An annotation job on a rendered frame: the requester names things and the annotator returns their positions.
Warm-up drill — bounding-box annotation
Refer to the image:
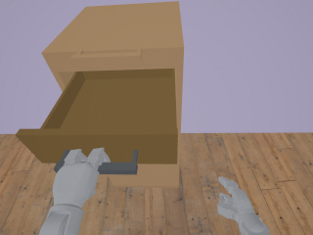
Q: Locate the cabinet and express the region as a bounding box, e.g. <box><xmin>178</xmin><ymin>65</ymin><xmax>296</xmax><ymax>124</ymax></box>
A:
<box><xmin>41</xmin><ymin>1</ymin><xmax>184</xmax><ymax>188</ymax></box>

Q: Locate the drawer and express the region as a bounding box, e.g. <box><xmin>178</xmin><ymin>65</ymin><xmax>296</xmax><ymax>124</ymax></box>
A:
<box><xmin>16</xmin><ymin>69</ymin><xmax>178</xmax><ymax>165</ymax></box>

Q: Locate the robot left hand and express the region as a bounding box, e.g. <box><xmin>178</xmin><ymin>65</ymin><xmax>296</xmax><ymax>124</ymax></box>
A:
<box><xmin>52</xmin><ymin>147</ymin><xmax>111</xmax><ymax>208</ymax></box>

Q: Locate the robot left forearm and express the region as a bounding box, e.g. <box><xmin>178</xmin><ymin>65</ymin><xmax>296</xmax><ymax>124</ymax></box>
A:
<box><xmin>39</xmin><ymin>204</ymin><xmax>84</xmax><ymax>235</ymax></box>

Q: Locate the handle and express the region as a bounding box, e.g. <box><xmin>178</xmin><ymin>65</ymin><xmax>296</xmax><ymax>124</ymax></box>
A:
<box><xmin>54</xmin><ymin>149</ymin><xmax>138</xmax><ymax>175</ymax></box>
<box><xmin>71</xmin><ymin>52</ymin><xmax>142</xmax><ymax>65</ymax></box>

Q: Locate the robot right forearm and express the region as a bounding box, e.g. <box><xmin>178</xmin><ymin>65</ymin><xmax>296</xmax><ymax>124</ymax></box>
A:
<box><xmin>238</xmin><ymin>211</ymin><xmax>270</xmax><ymax>235</ymax></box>

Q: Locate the robot right hand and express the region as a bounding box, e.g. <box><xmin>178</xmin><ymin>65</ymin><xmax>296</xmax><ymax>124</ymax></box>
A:
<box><xmin>217</xmin><ymin>176</ymin><xmax>255</xmax><ymax>224</ymax></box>

